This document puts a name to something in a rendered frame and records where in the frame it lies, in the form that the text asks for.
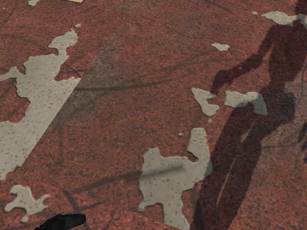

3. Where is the robot left hand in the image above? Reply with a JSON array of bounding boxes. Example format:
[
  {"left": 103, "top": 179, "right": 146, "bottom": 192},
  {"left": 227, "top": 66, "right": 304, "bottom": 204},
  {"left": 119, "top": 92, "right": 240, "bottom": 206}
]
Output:
[{"left": 34, "top": 214, "right": 86, "bottom": 230}]

